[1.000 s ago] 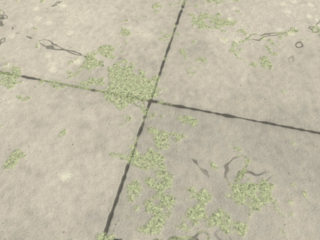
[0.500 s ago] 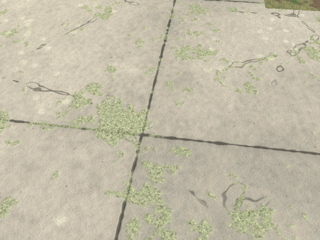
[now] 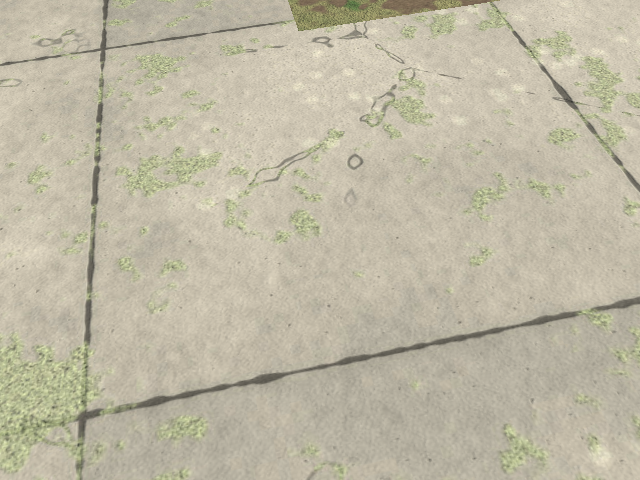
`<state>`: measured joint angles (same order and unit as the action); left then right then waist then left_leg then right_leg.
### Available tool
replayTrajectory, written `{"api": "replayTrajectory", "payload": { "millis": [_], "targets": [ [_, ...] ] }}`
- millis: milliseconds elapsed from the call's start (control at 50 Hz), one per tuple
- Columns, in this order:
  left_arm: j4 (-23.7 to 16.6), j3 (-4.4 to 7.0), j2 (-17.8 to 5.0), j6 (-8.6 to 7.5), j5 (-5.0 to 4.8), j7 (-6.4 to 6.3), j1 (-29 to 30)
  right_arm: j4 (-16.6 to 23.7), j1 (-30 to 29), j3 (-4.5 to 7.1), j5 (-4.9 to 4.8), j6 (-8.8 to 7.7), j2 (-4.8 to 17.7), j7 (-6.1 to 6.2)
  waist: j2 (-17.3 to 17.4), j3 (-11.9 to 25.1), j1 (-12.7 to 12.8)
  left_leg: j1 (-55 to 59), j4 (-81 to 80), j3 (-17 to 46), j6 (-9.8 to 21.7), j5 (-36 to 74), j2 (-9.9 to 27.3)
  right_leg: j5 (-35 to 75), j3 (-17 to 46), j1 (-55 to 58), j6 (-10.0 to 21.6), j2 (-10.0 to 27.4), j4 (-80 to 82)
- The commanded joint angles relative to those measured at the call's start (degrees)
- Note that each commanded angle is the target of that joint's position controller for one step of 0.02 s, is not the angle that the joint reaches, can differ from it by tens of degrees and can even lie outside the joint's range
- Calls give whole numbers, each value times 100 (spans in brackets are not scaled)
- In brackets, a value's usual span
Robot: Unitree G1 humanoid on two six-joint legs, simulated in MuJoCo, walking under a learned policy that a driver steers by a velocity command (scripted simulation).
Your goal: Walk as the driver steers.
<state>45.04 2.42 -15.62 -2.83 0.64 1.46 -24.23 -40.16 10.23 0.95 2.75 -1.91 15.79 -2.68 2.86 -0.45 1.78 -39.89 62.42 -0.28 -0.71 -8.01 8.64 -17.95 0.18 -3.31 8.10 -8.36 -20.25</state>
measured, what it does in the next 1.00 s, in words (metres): walks ahead, turning left: left foot, then right foot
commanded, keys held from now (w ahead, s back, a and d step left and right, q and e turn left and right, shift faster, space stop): w+q+shift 1.00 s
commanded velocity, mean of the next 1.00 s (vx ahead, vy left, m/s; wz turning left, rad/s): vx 0.98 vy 0.00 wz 0.74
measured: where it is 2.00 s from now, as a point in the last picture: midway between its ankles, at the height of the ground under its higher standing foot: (111, 148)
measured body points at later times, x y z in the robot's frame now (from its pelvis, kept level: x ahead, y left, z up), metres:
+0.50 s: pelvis +0.47 +0.02 +0.00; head +0.48 +0.01 +0.45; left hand +0.67 +0.27 -0.04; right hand +0.47 -0.27 -0.13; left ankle +0.38 +0.03 -0.74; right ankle +0.68 -0.14 -0.67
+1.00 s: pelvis +0.91 +0.13 -0.02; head +0.93 +0.16 +0.43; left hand +0.65 +0.28 -0.14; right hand +1.27 +0.18 -0.05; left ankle +0.99 +0.32 -0.68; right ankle +0.84 -0.08 -0.74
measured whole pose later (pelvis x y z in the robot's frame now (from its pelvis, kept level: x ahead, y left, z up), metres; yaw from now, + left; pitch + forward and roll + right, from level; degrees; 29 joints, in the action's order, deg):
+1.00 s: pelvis +0.91 +0.13 -0.02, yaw +46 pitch +2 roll -2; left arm 52.7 2.7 -17.9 -6.0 1.7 -0.3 -30.8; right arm -33.5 -4.3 1.5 1.9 0.0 19.2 -5.7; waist 2.3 -1.7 4.7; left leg -45.5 50.5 -6.9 8.1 -2.1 2.5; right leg -23.8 -16.3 11.2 -3.1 0.2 -11.9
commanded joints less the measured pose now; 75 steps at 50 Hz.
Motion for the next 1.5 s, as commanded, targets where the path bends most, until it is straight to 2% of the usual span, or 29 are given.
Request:
{"api": "replayTrajectory", "payload": {
  "millis": [20, 160, 200, 240, 260, 280, 300, 340, 400, 460, 580, 640, 660, 680, 700, 740, 820, 940, 1000, 1060, 1080, 1100, 1120, 1140, 1180, 1280, 1400, 1460, 1500],
  "targets": [
    [-192, 193, -846, -277, -44, 12, -176, 324, -590, 93, -145, 5, 462, -49, -350, -708, 85, -633, -733, -348, 168, 797, -145, 2488, 695, -39, -59, 1295, 1494],
    [146, 69, -973, -426, 92, -256, -172, 120, -596, 7, -263, -73, 470, -122, -796, -158, -276, 1075, -2461, -1041, 794, 1545, -1344, 7828, -704, 1035, -842, 1559, 1275],
    [128, 152, -1189, -287, 249, -434, 85, -277, 583, 140, -241, 6, 865, -50, -1020, 475, -935, 2137, -2354, -1161, 951, 939, -1759, 9613, -834, 1446, -996, 1783, -339],
    [-96, 286, -1520, -116, 291, -507, 1056, -992, 3048, 412, -266, 30, 1315, 49, -818, 935, -2300, 4123, -3060, -428, 1528, 497, -1430, 8865, -923, 333, -1000, 1517, -4415],
    [-271, 78, -738, -225, 313, -358, 1611, -1263, 3256, 429, -290, 76, 1270, 127, 338, 511, -2056, 5049, -2595, 290, 1663, 61, -1000, 2063, -715, -1914, -792, 525, -6837],
    [-800, -94, -104, -327, 40, -244, 940, -1005, 2131, 503, -171, 89, 1547, 165, 1724, 908, -745, 6190, -3340, 3701, 2911, -169, 186, -967, 272, -4419, -1152, -58, -8481],
    [-911, -200, -427, -474, 125, -209, 903, -740, 1765, 518, -196, 72, 1334, 163, 548, 1061, -783, 5988, -4557, 4887, 3017, -1560, 569, -539, 980, -4773, -928, 343, -7970],
    [-869, -210, -688, -544, 253, -120, 1271, -777, 1399, 403, -165, 22, 739, 205, -1088, -85, -265, 3948, -5181, 4078, 2424, -1957, 254, 81, 847, -4160, -729, 899, -6595],
    [-1037, -344, -481, -158, 472, -72, 1429, -802, 1240, 340, -210, -228, 818, 246, -941, -725, 191, 1941, -5401, 2891, 2111, -1251, -501, -95, 540, -3399, -1002, 1319, -5236],
    [-1489, -457, -373, -134, 290, 14, 2507, -721, 1271, 435, -251, -344, 982, 220, -510, -917, -159, 1013, -5694, 2224, 1907, -208, -935, 1118, 80, -2569, -1203, 1423, -3136],
    [-1633, -391, -480, -210, 117, -68, 2900, -783, 1714, 613, -309, -293, 1237, 194, 40, -131, -715, 2973, -4582, 2235, 1213, 2543, -849, 2169, -17, -1615, -1007, 844, -921],
    [-1029, 7, -1260, -319, 135, -286, 459, -629, 1130, 679, -229, -365, 1503, 182, 8, 1361, 676, 2465, -1423, 2057, 847, 3013, -1112, 777, 346, 1255, -739, 1102, -1068],
    [-788, 183, -1680, -328, 301, -399, -879, -398, 924, 458, -197, -435, 642, 213, -953, 2141, 1026, 1462, 537, 1562, 911, -423, -1393, -1266, 1784, 2569, -629, 2601, -1039],
    [-821, 291, -2121, -261, 392, -334, -254, 51, 1615, 263, -529, -404, 178, 199, -2951, 2819, 210, -52, 1921, 911, 735, -2132, -1674, -2506, 5230, 3118, 5, 3917, 374],
    [-956, 253, -1426, -197, 329, -292, 397, -165, 1110, 291, -341, -256, 693, 269, -1676, 1785, 272, -685, 2145, 724, 791, -1422, -1067, -3311, 4765, 2301, 7, 3483, 577],
    [-802, 84, -704, -175, 304, -242, 717, -128, 434, 344, -184, -139, 770, 133, -558, 598, 239, -563, 1599, 505, 685, -778, -672, -1068, 2628, 960, -174, 2914, 475],
    [-113, -11, -296, -347, 87, -146, 183, 336, -166, 190, -76, 149, 244, -118, -879, -3, -73, -745, 1362, 400, 639, -654, -276, 1124, 759, 226, -472, 2529, 706],
    [135, 58, -629, -501, 88, -148, 351, 925, -1286, 20, -89, 193, 349, -324, -524, -729, -281, -174, -798, -485, 775, 796, -452, 2953, -1215, -317, -696, 2027, 1441],
    [244, 127, -1016, -438, 105, -234, -114, 877, -1435, -2, -94, 157, 396, -344, -601, -578, -310, 813, -1686, -1213, 1080, 696, -1066, 6432, -1668, 265, -878, 2007, 799],
    [90, 265, -1522, -174, 142, -367, 179, 287, 519, 222, -101, 119, 889, -182, -987, 508, -1405, 3044, -1864, -1001, 1424, -24, -1536, 8323, -1490, 236, -841, 2374, -1968],
    [-52, 266, -1498, -103, 167, -329, 435, -145, 1747, 405, -115, 81, 1161, -55, -787, 982, -1858, 4682, -2359, -525, 1646, -134, -1536, 7157, -1380, -712, -763, 2316, -3795],
    [-85, 217, -1104, -109, 177, -232, 520, -263, 1537, 602, -272, 156, 1428, 116, 413, 810, -1522, 5719, -2850, 590, 1759, -440, -928, 997, -1357, -2376, -847, 1121, -6073],
    [-682, 25, -595, -206, 87, -228, -299, 80, 940, 628, -14, 203, 2032, 133, 923, 1638, -480, 6903, -3130, 3397, 2627, 671, 691, -1071, -495, -4061, -946, 922, -7702],
    [-782, 17, -904, -326, 15, -215, 330, 174, 1358, 618, -3, 265, 1723, 273, 61, 2030, -1041, 6819, -4321, 4176, 2832, -877, 925, -482, 162, -4647, -926, 950, -7765],
    [-648, -21, -851, -299, 16, -212, 557, -104, 876, 467, -55, 55, 1111, 354, -792, 279, -423, 4550, -4873, 3166, 2215, -1110, 713, -75, 189, -4359, -802, 1569, -6623],
    [-398, -97, -381, 139, 49, 38, 780, -477, 809, 277, -122, -493, 658, 245, -599, -726, 17, 2343, -5590, 853, 1439, 158, -68, 517, 463, -3447, -745, 1764, -4778],
    [-668, -183, -120, -16, -82, 230, 2012, -695, 1183, 191, -260, -734, 610, 195, -286, -697, -369, 3199, -6096, -769, 624, 3024, -332, 3196, -562, -2843, -212, 1252, -2078],
    [-495, -108, -395, -14, -8, 251, 1743, -742, 1243, 240, -177, -647, 954, 390, 126, -210, -149, 4576, -5227, -1116, 285, 6142, -101, 2756, -1010, -2472, -9, 599, -1661],
    [-185, 46, -780, 50, 7, 200, 556, -668, 1001, 327, -35, -416, 1242, 542, 476, 438, 572, 4861, -3424, -1154, 189, 7644, 132, 1734, -1084, -1404, 158, 172, -1774]
  ]
}}
Keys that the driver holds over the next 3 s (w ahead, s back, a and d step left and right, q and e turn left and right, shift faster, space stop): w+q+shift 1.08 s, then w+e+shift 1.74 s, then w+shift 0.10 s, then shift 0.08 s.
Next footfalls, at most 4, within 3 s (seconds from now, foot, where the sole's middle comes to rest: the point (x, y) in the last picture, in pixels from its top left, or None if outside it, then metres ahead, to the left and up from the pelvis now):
0.24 left None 0.42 0.04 -0.77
0.64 right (384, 325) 0.87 -0.06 -0.77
1.10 left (228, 261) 1.07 0.35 -0.77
1.54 right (159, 168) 1.44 0.61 -0.77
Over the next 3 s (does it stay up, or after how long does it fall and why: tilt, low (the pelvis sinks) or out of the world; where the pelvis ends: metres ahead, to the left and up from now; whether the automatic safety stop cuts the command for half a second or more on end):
stays up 2.47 0.86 0.00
